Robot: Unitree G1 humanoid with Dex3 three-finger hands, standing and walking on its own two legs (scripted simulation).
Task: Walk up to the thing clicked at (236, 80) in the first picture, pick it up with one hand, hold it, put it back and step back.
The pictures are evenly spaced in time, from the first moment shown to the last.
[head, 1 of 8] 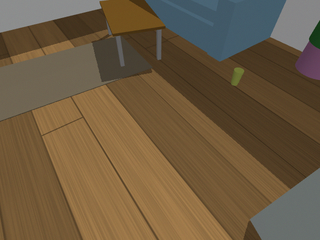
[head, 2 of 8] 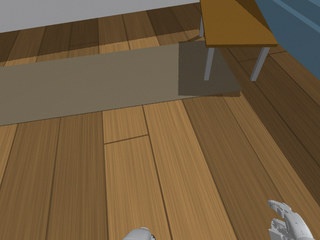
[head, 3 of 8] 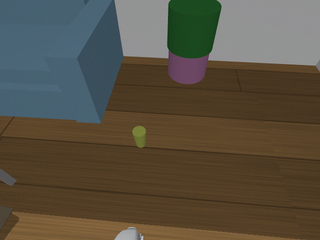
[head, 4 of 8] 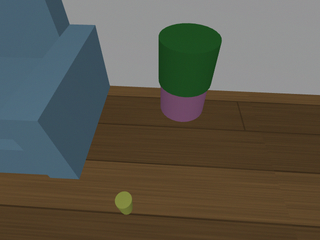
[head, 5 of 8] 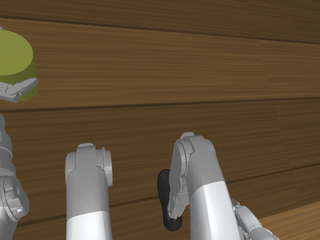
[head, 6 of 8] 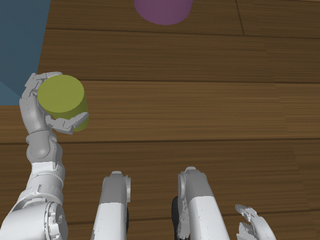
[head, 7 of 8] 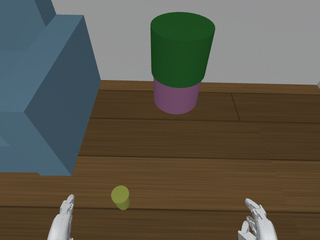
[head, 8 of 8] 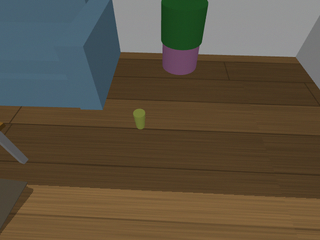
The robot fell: no
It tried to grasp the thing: yes
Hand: left
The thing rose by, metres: 0.67
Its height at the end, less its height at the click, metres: +0.00
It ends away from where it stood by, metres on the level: 0.01
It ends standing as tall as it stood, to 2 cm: yes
